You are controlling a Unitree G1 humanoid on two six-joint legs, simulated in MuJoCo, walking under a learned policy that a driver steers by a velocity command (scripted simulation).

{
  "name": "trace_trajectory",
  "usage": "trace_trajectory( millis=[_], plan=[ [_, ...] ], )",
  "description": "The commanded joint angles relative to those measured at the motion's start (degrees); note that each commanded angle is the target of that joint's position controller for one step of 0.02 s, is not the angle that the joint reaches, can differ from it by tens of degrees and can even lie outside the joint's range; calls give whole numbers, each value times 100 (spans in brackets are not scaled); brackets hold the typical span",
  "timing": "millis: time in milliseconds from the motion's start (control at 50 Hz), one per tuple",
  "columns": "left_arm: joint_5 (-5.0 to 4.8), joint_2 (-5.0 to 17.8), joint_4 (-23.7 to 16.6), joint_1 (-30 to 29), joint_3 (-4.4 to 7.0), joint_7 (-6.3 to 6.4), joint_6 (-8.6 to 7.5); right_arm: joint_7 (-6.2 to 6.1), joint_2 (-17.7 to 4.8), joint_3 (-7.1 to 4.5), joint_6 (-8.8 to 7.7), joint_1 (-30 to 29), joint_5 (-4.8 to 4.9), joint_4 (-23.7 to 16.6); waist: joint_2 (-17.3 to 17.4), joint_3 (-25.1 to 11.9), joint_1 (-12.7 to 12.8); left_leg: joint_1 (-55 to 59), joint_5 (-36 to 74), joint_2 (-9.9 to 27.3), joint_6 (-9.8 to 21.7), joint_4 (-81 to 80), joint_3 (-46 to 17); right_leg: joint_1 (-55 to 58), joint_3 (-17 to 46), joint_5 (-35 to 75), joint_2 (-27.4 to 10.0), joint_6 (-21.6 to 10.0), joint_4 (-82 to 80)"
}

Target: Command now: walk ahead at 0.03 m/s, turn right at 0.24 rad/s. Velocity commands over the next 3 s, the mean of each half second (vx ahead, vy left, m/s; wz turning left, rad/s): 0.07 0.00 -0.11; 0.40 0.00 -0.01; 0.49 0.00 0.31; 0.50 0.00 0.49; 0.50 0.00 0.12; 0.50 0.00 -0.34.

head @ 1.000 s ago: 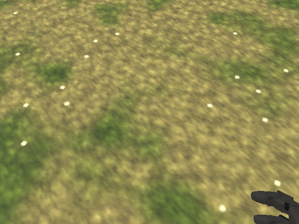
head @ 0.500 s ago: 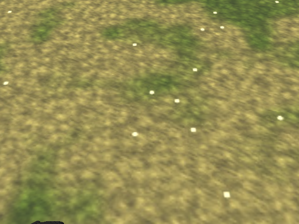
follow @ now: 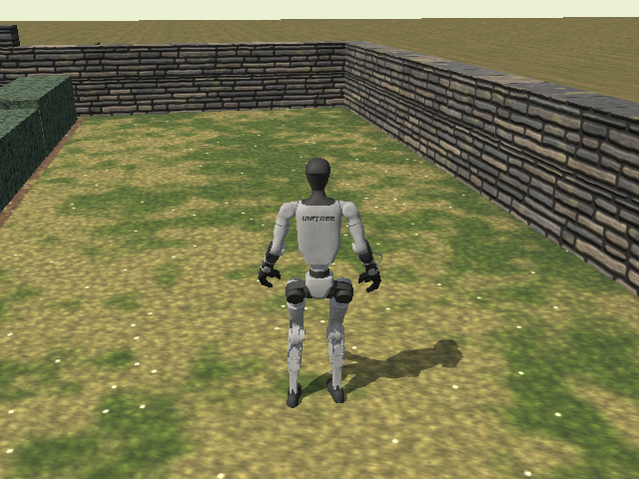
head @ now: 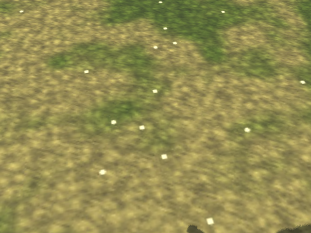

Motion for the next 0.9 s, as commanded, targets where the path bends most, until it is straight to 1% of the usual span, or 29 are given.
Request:
trace_trajectory(
  millis=[20,40,60,100,140,180,220,240,260,280,300,320,340,380,420,440,480,520,540,560,580,600,620,640,680,720,760,820,900],
  plan=[
    [3,512,-409,319,124,1,-120,18,-1026,-211,-90,-85,-249,-373,1741,-389,287,571,2055,2026,1439,-1336,-2140,-347,-172,-1881,-147,128,784],
    [60,864,-360,162,216,14,-149,18,-765,-152,-115,-225,-192,-485,1402,-381,85,514,2008,2046,1667,-1382,-2171,-295,-119,-2098,-370,351,1587],
    [3,937,-301,110,279,12,-135,-2,-781,-166,-120,-217,-100,-458,1190,-387,38,694,2068,1872,1582,-1270,-1920,-465,-171,-2007,-345,461,2081],
    [-2,700,-148,221,251,36,-33,-29,-813,-172,-112,-275,49,-424,912,-355,55,921,2357,1631,1397,-1070,-1490,-616,-152,-1799,-488,661,2485],
    [-30,294,-81,245,116,9,-5,-17,-674,-129,-39,-354,59,-371,931,-391,104,913,2758,1242,1211,-922,-920,-251,-480,-1644,-603,750,1806],
    [-59,88,-89,30,25,-21,-33,-1,-622,-124,45,-210,47,-302,1201,-523,-83,1077,2988,1078,1178,-792,-722,203,-754,-1369,-677,768,814],
    [-101,153,21,137,55,-40,-39,12,-652,-116,99,-116,97,-232,1267,-588,-36,1161,2786,1027,1148,-653,-716,728,-925,-531,-647,690,-419],
    [-75,199,96,204,62,-49,-42,23,-619,-98,94,-26,134,-184,1192,-544,-1,1057,2477,965,1018,-651,-705,1103,-946,192,-635,586,-1170],
    [-16,374,76,162,81,-38,-40,38,-576,-73,40,159,120,-128,1006,-568,-72,807,1969,926,771,-696,-737,1544,-666,697,-823,440,-1325],
    [40,692,19,185,127,5,-30,78,-505,-32,-42,211,2,-132,452,-691,-177,455,1405,729,488,-486,-506,1982,-215,1844,-1312,255,-1051],
    [67,771,175,114,157,-8,-25,106,-325,9,-105,409,-37,-95,-508,-725,-443,595,481,321,195,-637,-35,1579,-195,1288,-1350,-56,-743],
    [66,445,107,23,98,-62,-52,103,-514,-4,-113,64,-81,-46,-321,-545,-164,761,309,249,-10,-499,76,1239,-191,644,-1243,-141,-851],
    [108,301,207,141,45,-69,-78,98,-502,-11,-98,-74,-60,-24,-239,-501,-101,764,48,164,-52,-424,189,1125,-201,-166,-1183,-99,-995],
    [51,612,295,284,123,-36,-114,30,-431,-7,-28,-145,24,-11,-519,-74,3,312,-881,-124,11,75,527,832,32,-1903,-1201,-220,-1306],
    [15,820,370,669,159,-7,-175,11,-407,-27,-87,-262,134,-99,-1041,428,164,-474,-1210,-211,117,784,678,734,1003,-3266,-1808,-622,-1926],
    [-17,853,411,786,165,8,-222,20,-414,-43,-159,-356,184,-156,-1153,651,215,-663,-1213,-109,218,1069,563,625,1448,-3417,-2082,-820,-2116],
    [-64,778,439,738,142,38,-316,93,-395,-71,-316,-274,238,-159,-1241,747,122,-843,-1375,121,456,1199,358,727,1655,-3038,-2305,-952,-2149],
    [-158,699,357,343,114,21,-336,192,-316,-74,-437,179,266,50,-994,612,-215,181,-965,71,672,100,502,394,1068,-2467,-2017,-729,-1934],
    [-162,618,321,208,96,10,-339,214,-364,-122,-457,588,224,289,-787,417,-397,1067,-267,-72,644,-253,575,49,697,-2075,-1738,-567,-1641],
    [-115,410,262,78,39,8,-370,217,-505,-183,-455,1069,179,483,-438,228,-567,1711,-166,118,651,-418,220,-278,263,-1583,-1442,-365,-947],
    [-78,1,85,-48,-69,8,-431,194,-957,-285,-470,1619,158,579,846,63,-665,2324,-1199,1117,1042,-1295,-1470,-1069,-645,-1335,-758,53,752],
    [-188,241,-174,-160,1,53,-531,267,-1387,-379,-501,1955,103,603,1922,107,-760,2548,-1910,2184,1845,-2145,-3681,-2046,-743,-2150,-454,194,2158],
    [-269,539,-105,-39,96,45,-607,248,-1027,-255,-533,1600,86,510,1267,389,-550,2421,-2172,2304,1944,-2151,-3706,-2517,-389,-2084,-828,112,2967],
    [-274,527,6,81,100,-15,-672,208,-795,-190,-539,1357,103,418,983,523,-433,2380,-2115,2035,1753,-2108,-3089,-2677,-383,-1503,-1041,4,3177],
    [-164,421,101,36,110,-85,-746,171,-741,-145,-506,1114,103,356,701,515,-335,2324,-1156,1686,1434,-2192,-2171,-2706,-539,-637,-1330,-61,2924],
    [-112,275,106,-80,87,-174,-743,149,-609,-86,-456,1198,86,373,723,384,-352,2146,-67,1351,1292,-2324,-1387,-2309,-762,-95,-1364,39,2467],
    [-97,122,26,-330,34,-221,-723,110,-646,-80,-411,1298,116,419,643,352,-405,2060,728,1185,1293,-2370,-848,-2114,-958,276,-1298,203,1770],
    [-126,-60,-136,-847,-67,-292,-747,45,-859,-115,-352,1414,128,471,656,422,-538,1664,1090,1067,1245,-2416,-344,-1509,-1143,992,-1134,338,601],
    [-183,110,-291,-1237,-60,-384,-765,36,-971,-154,-316,1603,207,600,702,632,-537,1641,1109,1369,1223,-2435,-301,-1106,-1093,1308,-1055,215,-29]
  ],
)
